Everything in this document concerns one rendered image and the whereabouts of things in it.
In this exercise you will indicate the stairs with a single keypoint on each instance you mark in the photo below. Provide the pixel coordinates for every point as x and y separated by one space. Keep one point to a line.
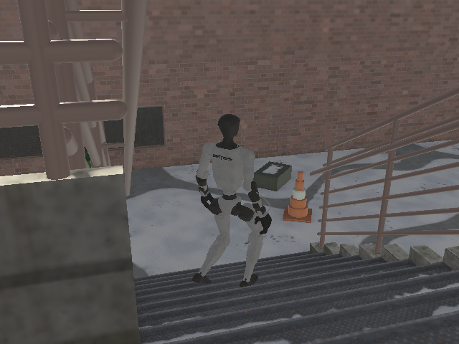
303 298

